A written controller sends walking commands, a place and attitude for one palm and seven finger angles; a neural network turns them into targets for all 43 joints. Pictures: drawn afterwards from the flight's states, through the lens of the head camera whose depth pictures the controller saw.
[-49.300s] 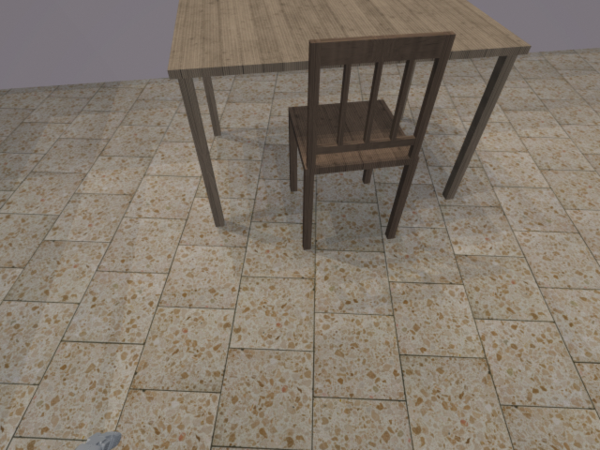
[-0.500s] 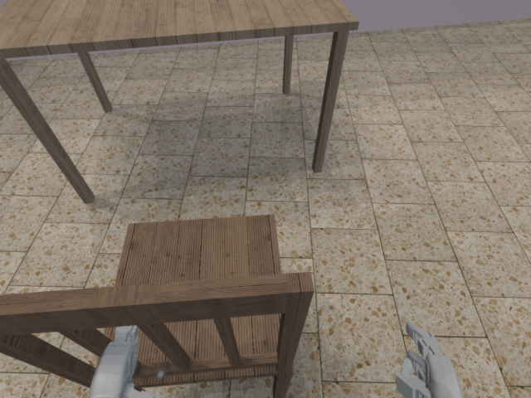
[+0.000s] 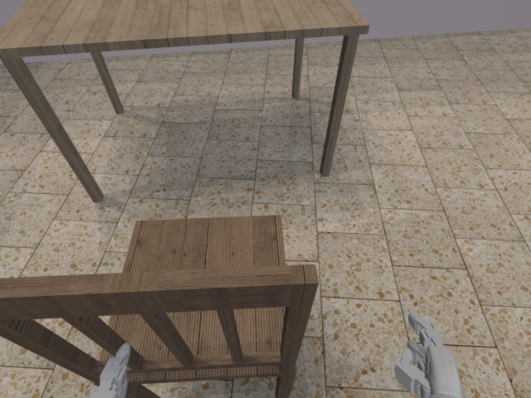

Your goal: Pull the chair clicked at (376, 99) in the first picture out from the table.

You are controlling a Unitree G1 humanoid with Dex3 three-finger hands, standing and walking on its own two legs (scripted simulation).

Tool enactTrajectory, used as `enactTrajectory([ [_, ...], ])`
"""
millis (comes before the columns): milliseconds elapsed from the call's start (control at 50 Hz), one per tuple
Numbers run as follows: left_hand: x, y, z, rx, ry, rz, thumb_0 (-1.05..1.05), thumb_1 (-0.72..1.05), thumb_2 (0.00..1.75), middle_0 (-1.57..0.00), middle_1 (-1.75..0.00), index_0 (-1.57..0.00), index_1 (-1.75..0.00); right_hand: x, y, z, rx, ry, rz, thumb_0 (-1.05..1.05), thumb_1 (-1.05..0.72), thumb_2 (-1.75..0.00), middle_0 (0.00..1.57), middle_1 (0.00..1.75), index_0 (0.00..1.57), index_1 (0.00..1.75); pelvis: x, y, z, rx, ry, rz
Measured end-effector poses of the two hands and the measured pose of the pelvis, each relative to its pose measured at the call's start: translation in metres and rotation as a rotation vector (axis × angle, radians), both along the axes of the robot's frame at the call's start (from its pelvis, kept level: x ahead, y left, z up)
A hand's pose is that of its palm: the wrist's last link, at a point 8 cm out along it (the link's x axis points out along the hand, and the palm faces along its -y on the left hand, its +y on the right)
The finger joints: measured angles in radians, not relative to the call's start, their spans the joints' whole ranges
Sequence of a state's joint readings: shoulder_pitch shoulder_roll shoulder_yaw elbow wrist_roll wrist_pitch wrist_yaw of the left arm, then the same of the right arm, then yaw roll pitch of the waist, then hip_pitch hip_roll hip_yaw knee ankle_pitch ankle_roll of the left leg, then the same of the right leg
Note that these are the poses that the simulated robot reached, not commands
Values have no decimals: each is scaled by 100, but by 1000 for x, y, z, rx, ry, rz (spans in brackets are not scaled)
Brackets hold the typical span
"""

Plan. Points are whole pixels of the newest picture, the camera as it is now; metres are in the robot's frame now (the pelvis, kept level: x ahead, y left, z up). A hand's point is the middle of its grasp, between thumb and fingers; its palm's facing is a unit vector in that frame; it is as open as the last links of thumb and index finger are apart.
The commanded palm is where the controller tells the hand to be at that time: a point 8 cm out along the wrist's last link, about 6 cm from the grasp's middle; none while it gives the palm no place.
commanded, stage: draw the fingers out of the gap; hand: left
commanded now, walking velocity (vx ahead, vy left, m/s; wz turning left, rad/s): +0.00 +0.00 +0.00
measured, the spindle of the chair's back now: (172, 338) +0.22 +0.16 -0.04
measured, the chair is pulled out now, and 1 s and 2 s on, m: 0.73 0.72 0.71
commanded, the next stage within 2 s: draw the hand back to the body in 0.04 s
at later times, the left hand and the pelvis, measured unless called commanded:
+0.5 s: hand out of the picture +0.10 +0.18 +0.03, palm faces +0.10 -0.99 -0.11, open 17.4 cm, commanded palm +0.07 +0.24 +0.08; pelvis -0.02 +0.00 -0.01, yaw +0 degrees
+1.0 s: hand out of the picture +0.11 +0.23 +0.09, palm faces +0.23 -0.86 -0.46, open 13.3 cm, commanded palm +0.09 +0.28 +0.18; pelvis -0.02 -0.01 +0.04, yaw +1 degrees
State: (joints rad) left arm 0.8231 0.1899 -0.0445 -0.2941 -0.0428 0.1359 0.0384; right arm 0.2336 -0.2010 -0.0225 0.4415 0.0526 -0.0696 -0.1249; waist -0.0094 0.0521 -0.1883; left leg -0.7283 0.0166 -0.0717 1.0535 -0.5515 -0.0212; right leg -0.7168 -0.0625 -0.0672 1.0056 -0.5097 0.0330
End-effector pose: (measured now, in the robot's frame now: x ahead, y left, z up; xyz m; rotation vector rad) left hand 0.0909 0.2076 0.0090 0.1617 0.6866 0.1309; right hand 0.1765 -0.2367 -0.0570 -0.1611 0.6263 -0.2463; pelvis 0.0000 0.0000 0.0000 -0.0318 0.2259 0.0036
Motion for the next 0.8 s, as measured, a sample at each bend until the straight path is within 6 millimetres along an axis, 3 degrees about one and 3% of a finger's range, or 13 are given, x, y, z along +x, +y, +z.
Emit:
enactTrajectory([
  [200,-30,4,1,-19,17,37,-1,-53,20,-1,0,-1,0,4,-1,-2,-7,-16,-12,2,-90,-90,20,30,20,30,-3,0,-6,-5,13,5],
  [340,-16,12,27,-67,-248,52,-1,-54,20,-1,0,-1,0,2,5,-7,-6,-37,10,2,-90,-90,20,30,20,30,-10,1,-10,-12,7,12],
  [440,-19,21,28,-68,-295,4,-1,-54,20,0,0,-2,-1,-3,10,-11,20,-38,23,2,-90,-90,20,30,20,30,-17,0,-12,-15,-4,8],
  [680,-20,39,62,-34,-398,-47,-1,-51,22,-1,-1,-6,-3,-24,18,-6,43,-52,52,2,-90,-90,20,30,20,30,-29,-1,0,-20,-72,17],
  [800,-15,55,94,267,-305,3,-1,-38,28,-3,-4,-14,-9,-27,22,9,26,-23,85,2,-90,-90,20,30,20,30,-26,-1,20,-12,-155,17],
])
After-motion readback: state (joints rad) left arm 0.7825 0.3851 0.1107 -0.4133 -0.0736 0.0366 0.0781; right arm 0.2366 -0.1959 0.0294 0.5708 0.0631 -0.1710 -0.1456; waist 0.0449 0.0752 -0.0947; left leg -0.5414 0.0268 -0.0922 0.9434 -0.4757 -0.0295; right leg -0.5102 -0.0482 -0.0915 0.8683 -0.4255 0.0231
